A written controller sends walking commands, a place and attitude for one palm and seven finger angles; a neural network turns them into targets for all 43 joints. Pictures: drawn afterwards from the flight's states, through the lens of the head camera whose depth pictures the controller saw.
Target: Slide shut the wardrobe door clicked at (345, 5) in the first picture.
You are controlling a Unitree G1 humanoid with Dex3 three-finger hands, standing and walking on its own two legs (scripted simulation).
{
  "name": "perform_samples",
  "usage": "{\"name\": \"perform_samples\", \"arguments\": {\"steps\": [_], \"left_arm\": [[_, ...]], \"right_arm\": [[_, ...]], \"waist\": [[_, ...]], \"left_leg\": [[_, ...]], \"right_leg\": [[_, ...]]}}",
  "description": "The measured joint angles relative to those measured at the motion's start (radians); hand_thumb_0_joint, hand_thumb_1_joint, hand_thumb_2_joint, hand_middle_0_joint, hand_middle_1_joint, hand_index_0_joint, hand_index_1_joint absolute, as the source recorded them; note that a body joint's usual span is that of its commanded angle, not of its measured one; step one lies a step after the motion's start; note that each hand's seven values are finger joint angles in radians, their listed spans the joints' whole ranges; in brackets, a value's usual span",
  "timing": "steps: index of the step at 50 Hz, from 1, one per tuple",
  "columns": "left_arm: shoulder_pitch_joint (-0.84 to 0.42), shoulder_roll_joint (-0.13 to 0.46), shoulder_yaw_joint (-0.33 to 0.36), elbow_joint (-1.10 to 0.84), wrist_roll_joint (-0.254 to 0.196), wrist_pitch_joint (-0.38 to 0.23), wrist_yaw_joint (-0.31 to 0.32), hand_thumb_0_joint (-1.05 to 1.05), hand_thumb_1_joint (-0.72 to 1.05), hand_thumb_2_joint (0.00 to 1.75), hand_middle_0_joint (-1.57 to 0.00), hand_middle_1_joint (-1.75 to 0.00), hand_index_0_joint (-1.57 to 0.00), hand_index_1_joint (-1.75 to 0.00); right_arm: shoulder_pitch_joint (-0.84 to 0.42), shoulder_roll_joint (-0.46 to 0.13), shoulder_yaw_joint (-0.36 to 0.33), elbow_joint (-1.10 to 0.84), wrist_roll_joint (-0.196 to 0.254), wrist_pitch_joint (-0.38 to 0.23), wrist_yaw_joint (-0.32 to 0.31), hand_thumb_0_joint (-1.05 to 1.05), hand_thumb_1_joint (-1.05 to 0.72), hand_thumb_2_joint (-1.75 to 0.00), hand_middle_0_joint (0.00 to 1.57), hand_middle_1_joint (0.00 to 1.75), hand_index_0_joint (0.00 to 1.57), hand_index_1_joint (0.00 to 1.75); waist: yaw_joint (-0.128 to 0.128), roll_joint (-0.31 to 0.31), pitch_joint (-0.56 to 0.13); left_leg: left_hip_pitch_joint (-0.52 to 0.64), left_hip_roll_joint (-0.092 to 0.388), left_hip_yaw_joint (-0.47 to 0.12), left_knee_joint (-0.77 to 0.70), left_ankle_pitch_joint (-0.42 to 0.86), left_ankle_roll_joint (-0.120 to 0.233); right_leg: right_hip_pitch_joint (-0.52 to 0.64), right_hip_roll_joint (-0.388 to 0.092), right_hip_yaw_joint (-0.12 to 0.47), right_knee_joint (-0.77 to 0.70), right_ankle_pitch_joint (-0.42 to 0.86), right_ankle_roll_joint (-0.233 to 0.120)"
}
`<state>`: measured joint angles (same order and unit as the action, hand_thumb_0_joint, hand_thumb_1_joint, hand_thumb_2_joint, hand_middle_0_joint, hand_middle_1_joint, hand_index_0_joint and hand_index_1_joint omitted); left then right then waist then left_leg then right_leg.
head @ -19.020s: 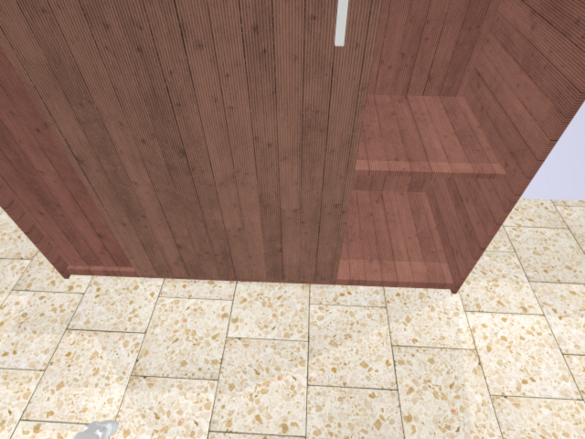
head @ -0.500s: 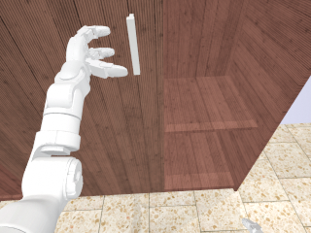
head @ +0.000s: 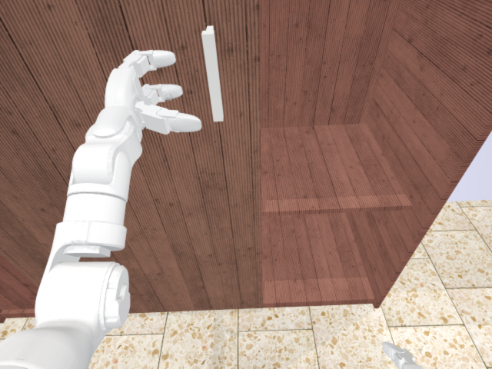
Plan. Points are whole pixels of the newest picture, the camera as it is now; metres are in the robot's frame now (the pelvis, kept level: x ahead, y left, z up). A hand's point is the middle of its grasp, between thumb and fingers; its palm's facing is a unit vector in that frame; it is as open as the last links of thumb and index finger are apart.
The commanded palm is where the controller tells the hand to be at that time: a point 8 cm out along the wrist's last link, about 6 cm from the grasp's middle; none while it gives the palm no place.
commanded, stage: move the hooked fingers beside the handle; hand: left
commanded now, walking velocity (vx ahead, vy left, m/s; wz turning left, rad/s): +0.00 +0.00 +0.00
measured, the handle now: (214, 75) +0.50 +0.07 +0.26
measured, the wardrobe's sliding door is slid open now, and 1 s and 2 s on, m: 0.46 0.46 0.46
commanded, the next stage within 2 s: feel for the door with the fingertips in 0.50 s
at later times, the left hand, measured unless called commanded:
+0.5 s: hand (165, 90) +0.44 +0.13 +0.27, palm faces +0.07 -1.00 +0.01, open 14.0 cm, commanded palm +0.41 +0.18 +0.26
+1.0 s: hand (190, 90) +0.43 +0.09 +0.28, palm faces +0.03 -1.00 +0.02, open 14.0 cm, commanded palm +0.41 +0.15 +0.26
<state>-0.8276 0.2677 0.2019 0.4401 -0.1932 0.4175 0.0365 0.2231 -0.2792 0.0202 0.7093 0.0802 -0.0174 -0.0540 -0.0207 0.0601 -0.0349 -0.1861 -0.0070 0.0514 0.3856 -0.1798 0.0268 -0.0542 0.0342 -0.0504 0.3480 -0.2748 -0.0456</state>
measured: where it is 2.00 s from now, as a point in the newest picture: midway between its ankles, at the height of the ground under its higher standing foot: outside the picture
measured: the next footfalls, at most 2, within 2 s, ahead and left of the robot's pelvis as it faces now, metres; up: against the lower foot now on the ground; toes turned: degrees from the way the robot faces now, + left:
none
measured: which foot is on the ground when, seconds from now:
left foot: down 0.00-1.00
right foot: down 0.00-1.00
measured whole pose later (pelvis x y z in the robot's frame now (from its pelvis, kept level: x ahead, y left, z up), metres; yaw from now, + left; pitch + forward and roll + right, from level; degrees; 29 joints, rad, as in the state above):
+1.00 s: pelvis -0.01 +0.01 +0.00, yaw +0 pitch -1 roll +0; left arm -0.92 0.18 0.16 0.51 -0.18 0.42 0.12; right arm 0.19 -0.25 0.03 0.71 0.07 -0.03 -0.04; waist -0.03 0.06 -0.04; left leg -0.20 -0.01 0.06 0.38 -0.17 0.04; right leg -0.08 0.03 -0.04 0.36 -0.26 -0.03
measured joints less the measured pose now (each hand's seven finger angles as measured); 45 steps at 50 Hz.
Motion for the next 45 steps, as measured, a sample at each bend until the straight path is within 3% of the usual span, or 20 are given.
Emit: {"name": "perform_samples", "arguments": {"steps": [12,23,33,45], "left_arm": [[-0.099,-0.008,0.015,0.120,0.011,-0.021,0.020,-0.02,-0.51,0.30,-0.30,-1.20,-0.30,-1.20],[-0.013,0.027,0.044,0.043,0.014,-0.051,-0.008,-0.02,-0.50,0.30,-0.30,-1.20,-0.30,-1.20],[0.022,0.015,0.030,-0.027,-0.007,0.003,-0.010,-0.02,-0.51,0.30,-0.30,-1.20,-0.30,-1.20],[-0.058,-0.059,-0.027,0.023,-0.005,0.000,0.043,-0.02,-0.51,0.30,-0.30,-1.20,-0.30,-1.20]], "right_arm": [[-0.020,0.014,0.008,-0.005,-0.010,-0.001,0.004,0.01,-0.91,-0.90,0.20,0.30,0.20,0.30],[0.038,0.006,-0.002,-0.005,-0.003,0.004,0.003,0.01,-0.91,-0.90,0.20,0.30,0.20,0.30],[0.005,-0.001,-0.003,0.002,0.000,-0.001,0.002,0.02,-0.91,-0.90,0.20,0.30,0.20,0.30],[-0.042,0.021,0.009,-0.001,-0.010,-0.014,0.009,0.01,-0.91,-0.90,0.20,0.30,0.20,0.30]], "waist": [[-0.015,-0.001,-0.012],[-0.017,0.001,0.000],[-0.009,-0.001,-0.009],[0.001,-0.003,-0.010]], "left_leg": [[-0.010,-0.001,0.006,-0.010,0.008,0.002],[0.001,0.003,0.017,-0.012,0.002,0.003],[0.001,-0.001,0.011,-0.001,-0.002,0.006],[-0.010,-0.008,0.005,-0.001,0.011,0.011]], "right_leg": [[-0.018,-0.002,0.006,0.003,0.003,0.002],[-0.006,0.001,0.018,-0.010,0.008,0.003],[-0.002,-0.002,0.012,-0.003,0.004,0.007],[-0.015,-0.009,0.005,0.007,0.008,0.011]]}}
